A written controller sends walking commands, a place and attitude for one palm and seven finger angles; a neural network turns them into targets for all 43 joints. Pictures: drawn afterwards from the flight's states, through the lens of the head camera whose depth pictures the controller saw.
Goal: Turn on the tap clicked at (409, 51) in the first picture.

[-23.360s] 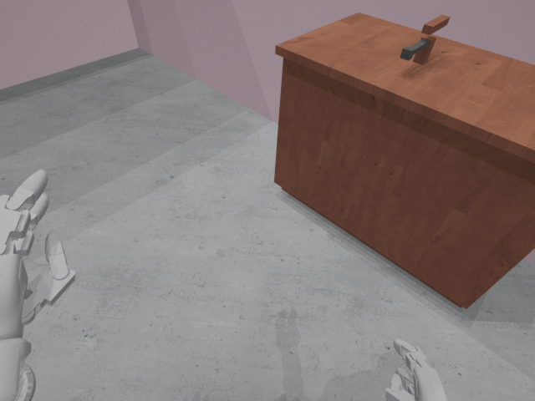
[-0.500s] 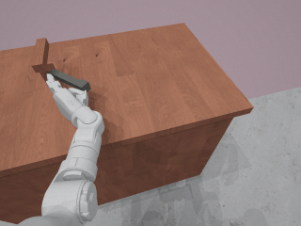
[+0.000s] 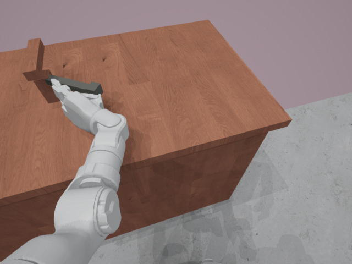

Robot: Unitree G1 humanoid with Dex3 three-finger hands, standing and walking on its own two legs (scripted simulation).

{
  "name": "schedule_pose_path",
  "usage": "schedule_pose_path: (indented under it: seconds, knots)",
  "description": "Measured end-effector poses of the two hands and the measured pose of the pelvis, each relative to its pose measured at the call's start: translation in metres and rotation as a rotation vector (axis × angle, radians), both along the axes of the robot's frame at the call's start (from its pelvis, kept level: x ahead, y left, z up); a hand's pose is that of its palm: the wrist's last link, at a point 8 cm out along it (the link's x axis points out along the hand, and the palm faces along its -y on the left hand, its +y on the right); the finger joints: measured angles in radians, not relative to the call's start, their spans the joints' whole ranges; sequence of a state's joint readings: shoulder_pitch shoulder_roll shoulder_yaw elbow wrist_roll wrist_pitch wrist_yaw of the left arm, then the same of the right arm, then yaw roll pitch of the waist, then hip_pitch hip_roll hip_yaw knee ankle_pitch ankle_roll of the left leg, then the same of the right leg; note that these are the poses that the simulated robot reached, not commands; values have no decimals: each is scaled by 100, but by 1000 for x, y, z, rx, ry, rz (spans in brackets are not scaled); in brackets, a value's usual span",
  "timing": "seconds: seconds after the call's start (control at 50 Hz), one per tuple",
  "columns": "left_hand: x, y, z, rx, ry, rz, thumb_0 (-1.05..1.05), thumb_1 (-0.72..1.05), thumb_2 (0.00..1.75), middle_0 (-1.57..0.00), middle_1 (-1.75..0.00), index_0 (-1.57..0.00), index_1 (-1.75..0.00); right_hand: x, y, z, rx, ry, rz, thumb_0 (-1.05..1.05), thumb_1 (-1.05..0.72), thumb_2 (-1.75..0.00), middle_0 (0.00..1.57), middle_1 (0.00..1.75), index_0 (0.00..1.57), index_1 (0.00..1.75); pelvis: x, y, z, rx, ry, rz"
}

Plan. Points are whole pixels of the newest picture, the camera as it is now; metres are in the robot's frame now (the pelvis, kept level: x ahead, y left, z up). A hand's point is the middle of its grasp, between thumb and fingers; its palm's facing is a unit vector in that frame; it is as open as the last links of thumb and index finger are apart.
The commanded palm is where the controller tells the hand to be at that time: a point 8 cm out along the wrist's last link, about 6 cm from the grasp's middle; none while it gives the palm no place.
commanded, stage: push the lever round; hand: left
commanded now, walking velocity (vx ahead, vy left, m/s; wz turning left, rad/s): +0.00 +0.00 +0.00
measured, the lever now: (94, 90) +0.50 +0.19 +0.12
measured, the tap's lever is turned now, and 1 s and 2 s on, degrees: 54 81 81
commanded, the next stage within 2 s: lift the hand up off the lever in 0.58 s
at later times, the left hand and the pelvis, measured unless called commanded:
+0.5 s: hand (108, 87) +0.51 +0.16 +0.11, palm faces +0.80 -0.58 -0.15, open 7.5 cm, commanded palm +0.46 +0.18 +0.11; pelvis +0.00 -0.01 -0.01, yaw -1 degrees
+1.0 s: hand (106, 81) +0.53 +0.16 +0.11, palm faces +0.79 -0.60 -0.14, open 7.8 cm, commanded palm +0.47 +0.18 +0.12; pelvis +0.01 +0.00 +0.00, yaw -2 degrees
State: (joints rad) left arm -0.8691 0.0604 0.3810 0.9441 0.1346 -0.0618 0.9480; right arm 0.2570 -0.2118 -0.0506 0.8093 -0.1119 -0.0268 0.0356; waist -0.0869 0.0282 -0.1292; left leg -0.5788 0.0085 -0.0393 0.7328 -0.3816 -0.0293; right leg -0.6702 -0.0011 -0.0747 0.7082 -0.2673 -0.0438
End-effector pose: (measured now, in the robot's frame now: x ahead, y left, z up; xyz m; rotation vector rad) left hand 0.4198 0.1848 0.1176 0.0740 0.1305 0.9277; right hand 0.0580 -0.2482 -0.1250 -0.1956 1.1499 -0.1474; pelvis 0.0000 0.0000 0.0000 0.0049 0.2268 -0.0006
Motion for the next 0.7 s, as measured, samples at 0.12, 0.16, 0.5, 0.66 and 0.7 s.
schedule_pose_path:
  seconds: [0.12,0.16,0.5,0.66,0.7]
  knots:
    - [9,-6,1,3,16,16,-1,96,93,-15,-15,-15,-15,-11,-3,-3,1,26,-2,1,-91,-89,20,30,20,30,-2,-2,-2,1,19,0]
    - [13,-7,1,5,19,19,-1,96,93,-15,-15,-15,-15,-15,-4,-4,0,35,-5,1,-91,-89,20,30,20,30,-2,-2,-3,1,26,-1]
    - [39,-14,2,10,33,19,0,96,93,-15,-15,-14,-14,-47,-13,-4,-14,107,-48,1,-91,-89,20,30,20,30,-2,-7,-6,0,71,-9]
    - [54,-13,3,7,43,12,0,93,93,-15,-15,-14,-14,-58,-14,-2,-21,132,-66,1,-91,-89,20,30,20,30,0,-6,-7,-2,93,-17]
    - [56,-12,3,7,41,10,0,93,93,-15,-15,-14,-14,-61,-13,-2,-18,140,-69,1,-91,-89,20,30,20,30,1,-5,-7,-3,98,-18]
